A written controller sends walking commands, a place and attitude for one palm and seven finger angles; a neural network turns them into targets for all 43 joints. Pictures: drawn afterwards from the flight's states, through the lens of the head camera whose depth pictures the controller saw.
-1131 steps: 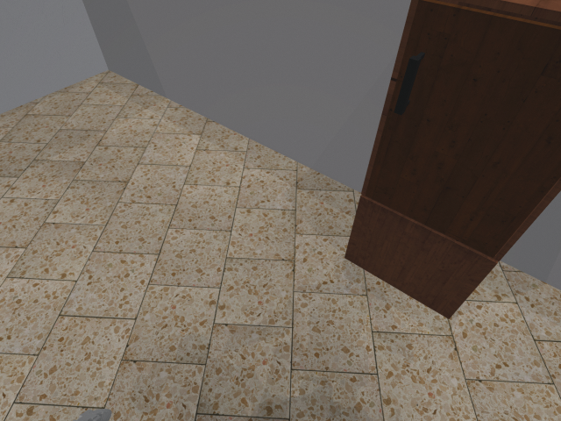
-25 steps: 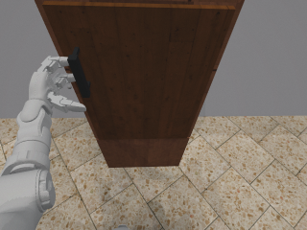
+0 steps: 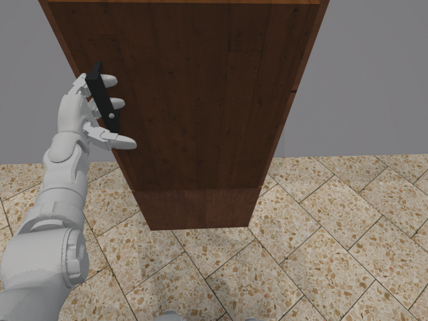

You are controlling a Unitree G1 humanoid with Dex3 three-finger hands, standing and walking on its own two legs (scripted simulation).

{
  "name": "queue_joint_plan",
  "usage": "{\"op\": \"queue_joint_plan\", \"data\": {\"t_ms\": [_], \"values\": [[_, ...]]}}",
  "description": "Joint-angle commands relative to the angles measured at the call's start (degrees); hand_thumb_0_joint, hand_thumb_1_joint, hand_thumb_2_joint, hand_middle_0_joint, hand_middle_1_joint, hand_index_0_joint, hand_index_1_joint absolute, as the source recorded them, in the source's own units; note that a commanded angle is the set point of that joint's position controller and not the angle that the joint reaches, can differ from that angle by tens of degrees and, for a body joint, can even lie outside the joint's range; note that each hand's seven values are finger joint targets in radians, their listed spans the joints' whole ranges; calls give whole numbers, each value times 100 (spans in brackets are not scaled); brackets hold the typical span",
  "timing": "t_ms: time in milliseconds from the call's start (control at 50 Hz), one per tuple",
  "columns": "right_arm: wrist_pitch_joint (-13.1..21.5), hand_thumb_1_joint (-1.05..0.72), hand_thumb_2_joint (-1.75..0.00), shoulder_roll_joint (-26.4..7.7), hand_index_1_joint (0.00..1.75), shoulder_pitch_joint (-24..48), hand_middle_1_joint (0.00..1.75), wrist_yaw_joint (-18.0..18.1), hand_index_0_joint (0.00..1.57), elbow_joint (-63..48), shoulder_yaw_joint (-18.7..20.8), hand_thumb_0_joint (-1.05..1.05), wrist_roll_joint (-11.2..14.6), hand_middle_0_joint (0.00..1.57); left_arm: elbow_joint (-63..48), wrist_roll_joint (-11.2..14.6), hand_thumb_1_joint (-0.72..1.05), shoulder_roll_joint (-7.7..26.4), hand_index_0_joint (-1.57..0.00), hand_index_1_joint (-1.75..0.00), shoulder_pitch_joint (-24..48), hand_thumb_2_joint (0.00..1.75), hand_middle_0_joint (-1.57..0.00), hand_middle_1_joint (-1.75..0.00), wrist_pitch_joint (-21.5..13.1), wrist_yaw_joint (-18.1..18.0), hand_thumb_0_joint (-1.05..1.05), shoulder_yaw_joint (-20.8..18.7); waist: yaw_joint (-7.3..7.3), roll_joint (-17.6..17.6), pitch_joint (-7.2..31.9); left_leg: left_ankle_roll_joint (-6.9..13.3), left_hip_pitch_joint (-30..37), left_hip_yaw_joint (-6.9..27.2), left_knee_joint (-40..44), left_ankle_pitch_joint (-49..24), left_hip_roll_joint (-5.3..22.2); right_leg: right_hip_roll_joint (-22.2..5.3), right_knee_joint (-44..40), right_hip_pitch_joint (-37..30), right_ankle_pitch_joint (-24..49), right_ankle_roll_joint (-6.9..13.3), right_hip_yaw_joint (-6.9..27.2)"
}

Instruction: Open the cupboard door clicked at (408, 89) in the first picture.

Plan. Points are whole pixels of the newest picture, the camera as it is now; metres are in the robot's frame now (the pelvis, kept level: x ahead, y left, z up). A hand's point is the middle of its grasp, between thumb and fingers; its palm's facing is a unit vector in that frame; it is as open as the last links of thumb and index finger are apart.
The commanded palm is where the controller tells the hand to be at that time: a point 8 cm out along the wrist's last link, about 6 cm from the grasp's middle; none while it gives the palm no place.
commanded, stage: slide the fingers in behind the handle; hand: left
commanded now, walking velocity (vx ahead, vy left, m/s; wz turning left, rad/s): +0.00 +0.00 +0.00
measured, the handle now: (106, 98) +0.51 +0.20 +0.12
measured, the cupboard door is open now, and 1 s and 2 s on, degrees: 0 0 20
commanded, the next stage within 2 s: close the thumb around the handle in 0.52 s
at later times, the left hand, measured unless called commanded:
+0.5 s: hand (115, 116) +0.47 +0.17 +0.12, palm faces +0.01 -1.00 +0.01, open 13.8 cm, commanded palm +0.44 +0.22 +0.12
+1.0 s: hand (117, 115) +0.47 +0.17 +0.12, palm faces +0.01 -1.00 +0.00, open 9.9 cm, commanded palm +0.44 +0.22 +0.12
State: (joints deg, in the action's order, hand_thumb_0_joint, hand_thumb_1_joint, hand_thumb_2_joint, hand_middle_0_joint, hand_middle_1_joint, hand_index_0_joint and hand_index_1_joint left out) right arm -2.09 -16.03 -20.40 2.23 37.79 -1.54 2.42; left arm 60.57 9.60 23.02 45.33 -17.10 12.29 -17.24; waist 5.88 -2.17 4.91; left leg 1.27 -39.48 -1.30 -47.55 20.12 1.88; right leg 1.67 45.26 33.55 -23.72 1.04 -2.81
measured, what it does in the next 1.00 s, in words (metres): stands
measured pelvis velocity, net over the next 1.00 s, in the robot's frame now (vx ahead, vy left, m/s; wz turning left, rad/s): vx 0.00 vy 0.00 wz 0.00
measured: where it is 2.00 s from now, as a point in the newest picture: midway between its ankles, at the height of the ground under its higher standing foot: outside the picture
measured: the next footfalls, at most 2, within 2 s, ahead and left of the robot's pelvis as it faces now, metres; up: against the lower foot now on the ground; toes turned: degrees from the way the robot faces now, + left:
none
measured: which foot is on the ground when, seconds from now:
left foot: down 0.00-1.00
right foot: down 0.00-1.00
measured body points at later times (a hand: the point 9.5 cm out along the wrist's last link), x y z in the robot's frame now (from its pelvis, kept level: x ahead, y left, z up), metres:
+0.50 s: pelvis +0.00 +0.00 +0.00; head +0.06 +0.00 +0.45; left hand +0.46 +0.23 +0.12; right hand +0.05 -0.27 -0.12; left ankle +0.03 +0.10 -0.70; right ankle -0.02 -0.11 -0.70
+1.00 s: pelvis +0.00 +0.00 +0.00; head +0.07 +0.00 +0.45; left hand +0.46 +0.22 +0.12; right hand +0.05 -0.26 -0.12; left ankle +0.03 +0.10 -0.70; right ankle -0.02 -0.11 -0.70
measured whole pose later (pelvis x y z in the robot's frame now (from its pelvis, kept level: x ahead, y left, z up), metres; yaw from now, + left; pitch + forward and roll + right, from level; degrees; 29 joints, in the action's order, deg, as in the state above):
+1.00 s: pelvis +0.00 +0.00 +0.00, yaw +0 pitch +12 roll -2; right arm -1.9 -15.5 -19.9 1.7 38.1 -1.3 2.3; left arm 59.8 9.2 21.3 44.9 -17.2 10.4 -15.8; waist 5.6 -2.1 5.2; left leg 1.3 -38.9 -1.3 -47.3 20.4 1.7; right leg 1.6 44.9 33.0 -24.0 1.0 -2.7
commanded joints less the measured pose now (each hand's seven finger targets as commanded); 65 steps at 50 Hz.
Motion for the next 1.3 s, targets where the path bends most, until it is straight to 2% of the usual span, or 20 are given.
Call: {"op": "queue_joint_plan", "data": {"t_ms": [0, 100, 320, 380, 420, 480, 560, 580, 600, 660, 800, 840, 880, 980, 1060, 1100, 1140, 1160, 1200, 1280], "values": [[165, -90, -90, -895, 30, -407, 30, 35, 20, -444, 360, 0, -1, 20, -1260, 71, -50, 1261, -30, -120, 2762, 30, -30, -120, -362, -45, 0, -122, 134, -41, 2072, 120, 1876, 291, 420, -1333, -109, 112, -685, -95, 1758, -56, 183], [207, -90, -90, -848, 30, -416, 30, 2, 20, -412, 384, 0, -1, 20, -1374, 88, -50, 824, -30, -120, 2737, 30, -30, -120, -387, -41, 0, 200, 136, -261, 2201, 85, 2148, 332, 407, -1460, -100, 132, -666, 39, 1745, -24, 125], [169, -90, -90, -870, 30, -395, 30, 8, 20, -435, 355, 0, 5, 20, -1184, 42, -50, 1286, -30, -120, 2511, 30, -30, -120, -380, -117, 0, -188, 49, -26, 1987, 107, 1801, 272, 443, -1360, -121, 117, -683, -196, 1824, -38, 167], [181, -90, -90, -859, 30, -378, 30, 1, 20, -453, 356, 0, 6, 20, -1341, 59, -50, 1181, -30, -120, 2667, 30, -30, -120, -422, -108, 0, -105, 69, -188, 2099, 101, 1992, 294, 414, -1443, -118, 126, -656, -98, 1828, -28, 152], [173, -90, -90, -870, 30, -373, 30, 10, 20, -462, 354, 0, 10, 20, -1179, 78, -50, 1180, -30, -120, 2546, 30, -30, -120, -373, -96, 0, -123, 87, 34, 1962, 112, 1834, 274, 429, -1380, -115, 124, -685, -147, 1841, -43, 161], [173, -90, -90, -849, 30, -354, 30, 10, 20, -471, 363, 0, 13, 20, -1454, 41, -50, 1144, -30, -120, 2689, 30, -30, -120, -435, -100, 0, -55, 47, -332, 2191, 85, 2102, 301, 408, -1567, -114, 120, -625, -96, 1893, -14, 147], [184, -90, -90, -863, 30, -387, 30, 3, 20, -437, 378, 0, -9, 20, -1378, 79, -50, 997, -30, -120, 2680, 30, -30, -120, -407, -157, 0, -6, 104, -33, 2095, 97, 2088, 320, 403, -1549, -104, 142, -654, -54, 1866, -28, 116], [181, -90, -90, -875, 30, -368, 30, 0, 20, -449, 379, 0, 1, 20, -1471, 60, -50, 1150, -30, -120, 2649, 30, -30, -120, -431, -175, 0, -103, 25, -185, 2211, 76, 2124, 328, 419, -1607, -102, 131, -618, -105, 1906, -13, 126], [187, -90, -90, -841, 30, -345, 30, -16, 20, -469, 373, 0, 0, 20, -1556, 72, -50, 947, -30, -120, 2619, 30, -30, -120, -435, -164, 0, 37, 46, -249, 2260, 75, 2221, 319, 415, -1701, -109, 134, -616, -109, 1973, -14, 109], [162, -90, -90, -873, 30, -384, 30, -5, 20, -408, 373, 0, -5, 20, -1388, 58, -33, 1036, -31, -122, 2648, 37, -31, -122, -405, -184, 0, -14, 97, 9, 2022, 90, 2050, 338, 416, -1566, -101, 135, -651, -77, 1888, -20, 108], [164, -90, -90, -854, 30, -362, 30, -10, 20, -431, 383, 0, -7, 20, -1459, 36, 6, 1089, -34, -126, 2544, 54, -34, -126, -439, -207, 0, -90, 25, -111, 2223, 75, 2158, 329, 414, -1716, -102, 131, -622, -158, 2011, -15, 116], [170, -90, -90, -833, 30, -330, 30, -20, 20, -450, 379, 0, 3, 20, -1407, 56, 17, 858, -35, -127, 2480, 59, -35, -127, -407, -167, 0, 81, 57, -96, 2098, 74, 2140, 311, 427, -1644, -102, 141, -651, -89, 1956, -20, 99], [145, -90, -90, -874, 30, -347, 30, 3, 20, -417, 369, 0, 11, 20, -1275, 45, 28, 1096, -36, -128, 2566, 64, -36, -128, -389, -178, 0, -62, 86, 68, 1925, 89, 1962, 318, 457, -1490, -95, 129, -676, -89, 1866, -29, 114], [156, -90, -90, -868, 30, -363, 30, -2, 20, -456, 379, 0, -7, 20, -1383, 35, 56, 1162, -38, -131, 2480, 76, -38, -131, -420, -200, 0, -158, 9, -101, 2225, 84, 2109, 306, 422, -1658, -109, 126, -636, -175, 1975, -16, 134], [146, -90, -90, -861, 30, -394, 30, -2, 20, -430, 373, 0, -7, 20, -1269, 25, 79, 1023, -39, -134, 2662, 85, -39, -134, -397, -176, 0, -9, 116, -11, 1978, 106, 1993, 304, 408, -1562, -116, 136, -670, -82, 1930, -30, 131], [136, -90, -90, -864, 30, -371, 30, -1, 20, -459, 375, 0, 1, 20, -1303, 15, 90, 1145, -40, -135, 2525, 90, -40, -135, -387, -172, 0, -99, 50, -113, 2104, 100, 1982, 274, 422, -1567, -125, 121, -664, -177, 1973, -31, 160], [146, -90, -90, -841, 30, -374, 30, -6, 20, -451, 381, 0, 3, 20, -1356, 50, 90, 937, -40, -135, 2601, 90, -40, -135, -374, -129, 0, 49, 104, -39, 2131, 104, 2060, 277, 403, -1632, -119, 132, -669, -158, 2037, -41, 142], [139, -90, -90, -874, 30, -418, 30, 2, 20, -434, 395, 0, -3, 20, -1411, 45, 90, 1145, -40, -135, 2566, 90, -40, -135, -405, -138, 0, -116, 46, -85, 2223, 96, 2094, 295, 383, -1708, -111, 131, -632, -194, 2047, -17, 134], [140, -90, -90, -847, 30, -374, 30, -14, 20, -465, 387, 0, 1, 20, -1439, 62, 90, 1050, -40, -135, 2425, 90, -40, -135, -400, -127, 0, -71, -4, -189, 2249, 82, 2144, 295, 389, -1772, -117, 134, -628, -205, 2107, -15, 130], [116, -90, -90, -874, 30, -369, 30, -6, 20, -473, 362, 0, -1, 20, -1340, 81, 90, 1271, -40, -135, 2411, 90, -40, -135, -364, -140, 0, -241, 12, 81, 2072, 117, 1846, 259, 424, -1585, -133, 122, -662, -333, 2085, -41, 164]]}}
